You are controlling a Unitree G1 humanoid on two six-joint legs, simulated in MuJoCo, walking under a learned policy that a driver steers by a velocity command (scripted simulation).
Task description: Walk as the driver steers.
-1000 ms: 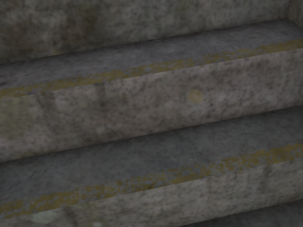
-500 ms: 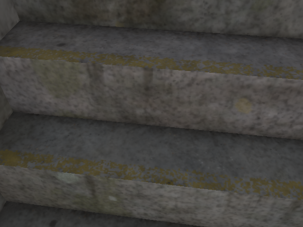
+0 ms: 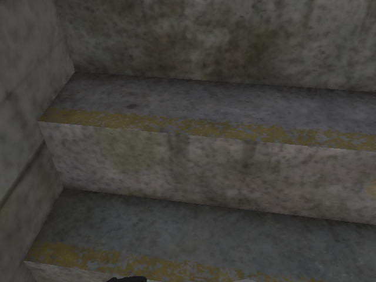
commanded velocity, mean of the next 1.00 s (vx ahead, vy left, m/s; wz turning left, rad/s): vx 0.50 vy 0.00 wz -0.50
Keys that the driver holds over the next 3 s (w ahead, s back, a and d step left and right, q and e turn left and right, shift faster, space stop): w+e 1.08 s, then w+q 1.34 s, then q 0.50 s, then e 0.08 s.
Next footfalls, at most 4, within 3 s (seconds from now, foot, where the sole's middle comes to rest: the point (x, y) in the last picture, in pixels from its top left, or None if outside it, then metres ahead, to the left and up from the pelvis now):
0.24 right None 0.24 -0.14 -0.51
0.70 left None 0.19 0.10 -0.52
1.14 right None -0.02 -0.19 -0.76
1.94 left None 0.16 -0.14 -0.52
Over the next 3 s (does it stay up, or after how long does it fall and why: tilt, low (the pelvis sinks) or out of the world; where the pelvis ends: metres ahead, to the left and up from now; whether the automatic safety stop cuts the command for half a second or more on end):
stays up -0.05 -0.10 0.02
